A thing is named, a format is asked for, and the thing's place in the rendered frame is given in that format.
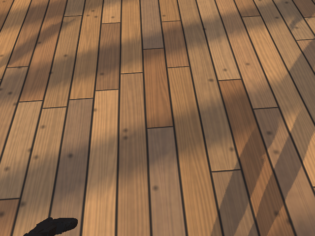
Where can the robot left hand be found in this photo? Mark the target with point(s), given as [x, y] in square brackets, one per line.
[52, 227]

